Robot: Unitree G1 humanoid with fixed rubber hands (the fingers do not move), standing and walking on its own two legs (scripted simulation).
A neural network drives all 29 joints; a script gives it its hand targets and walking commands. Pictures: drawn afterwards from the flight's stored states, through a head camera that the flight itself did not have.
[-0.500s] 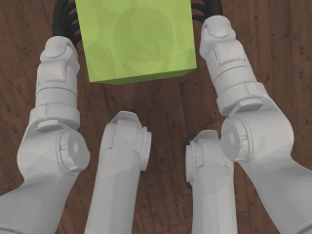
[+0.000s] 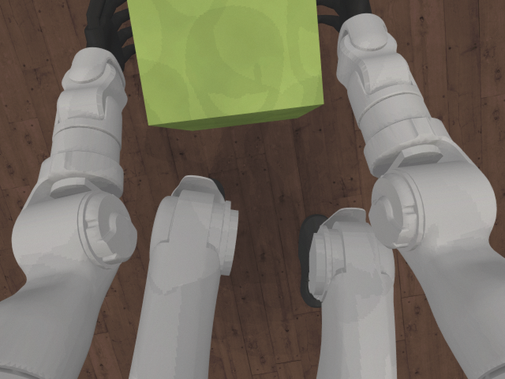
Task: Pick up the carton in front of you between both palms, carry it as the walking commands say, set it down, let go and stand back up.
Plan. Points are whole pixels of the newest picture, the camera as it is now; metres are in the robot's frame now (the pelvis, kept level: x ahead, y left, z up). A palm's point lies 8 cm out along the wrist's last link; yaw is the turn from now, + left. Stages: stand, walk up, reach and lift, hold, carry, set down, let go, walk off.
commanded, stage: set down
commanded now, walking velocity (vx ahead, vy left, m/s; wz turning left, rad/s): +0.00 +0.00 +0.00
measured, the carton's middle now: (233, 54) +0.50 +0.13 -0.26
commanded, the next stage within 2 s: let go in 1.48 s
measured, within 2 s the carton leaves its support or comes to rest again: neither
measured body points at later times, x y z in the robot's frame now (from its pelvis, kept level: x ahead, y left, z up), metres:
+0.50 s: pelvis +0.00 +0.01 -0.01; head +0.36 +0.05 +0.24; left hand +0.47 +0.34 -0.19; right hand +0.56 -0.03 -0.19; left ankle +0.13 +0.14 -0.35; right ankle +0.10 -0.11 -0.35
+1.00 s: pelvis +0.01 +0.02 +0.09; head +0.33 +0.07 +0.41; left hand +0.46 +0.35 -0.02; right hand +0.57 -0.02 -0.03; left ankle +0.13 +0.14 -0.35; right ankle +0.10 -0.11 -0.35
